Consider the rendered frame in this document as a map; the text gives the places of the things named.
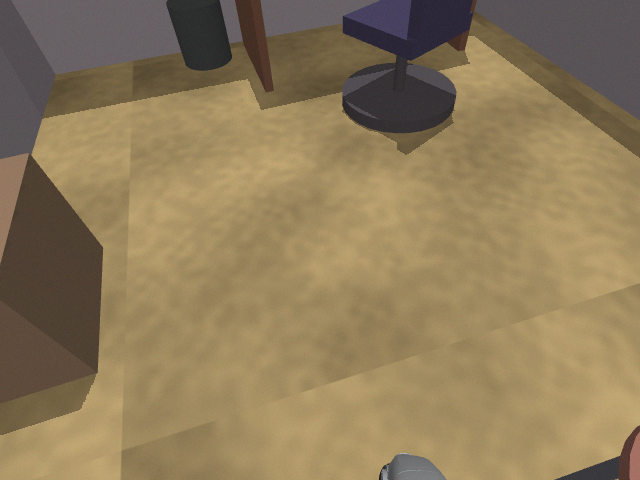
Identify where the stool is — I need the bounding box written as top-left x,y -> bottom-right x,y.
555,425 -> 640,480

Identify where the office chair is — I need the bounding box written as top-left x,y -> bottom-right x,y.
342,0 -> 473,133

